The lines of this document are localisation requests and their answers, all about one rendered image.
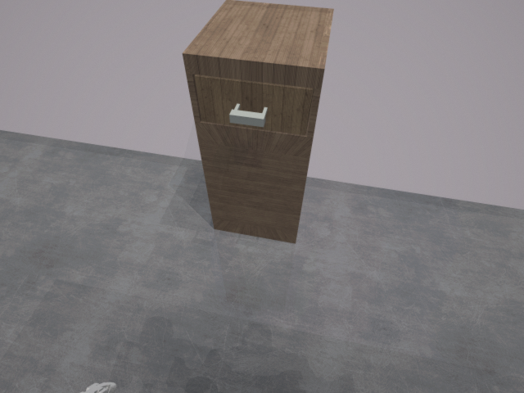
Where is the handle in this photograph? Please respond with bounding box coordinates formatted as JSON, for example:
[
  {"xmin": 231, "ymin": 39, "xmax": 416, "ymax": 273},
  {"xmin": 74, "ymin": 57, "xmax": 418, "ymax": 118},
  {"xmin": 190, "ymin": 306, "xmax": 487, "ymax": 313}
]
[{"xmin": 229, "ymin": 104, "xmax": 268, "ymax": 127}]

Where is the cabinet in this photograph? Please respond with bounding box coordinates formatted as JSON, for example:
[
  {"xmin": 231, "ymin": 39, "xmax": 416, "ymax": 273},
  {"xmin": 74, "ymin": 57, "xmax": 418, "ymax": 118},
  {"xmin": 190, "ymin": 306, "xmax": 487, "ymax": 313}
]
[{"xmin": 183, "ymin": 0, "xmax": 334, "ymax": 244}]

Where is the drawer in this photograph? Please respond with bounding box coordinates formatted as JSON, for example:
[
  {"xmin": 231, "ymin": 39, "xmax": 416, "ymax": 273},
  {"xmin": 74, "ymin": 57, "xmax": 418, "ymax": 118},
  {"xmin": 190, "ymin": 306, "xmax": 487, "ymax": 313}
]
[{"xmin": 194, "ymin": 75, "xmax": 314, "ymax": 135}]

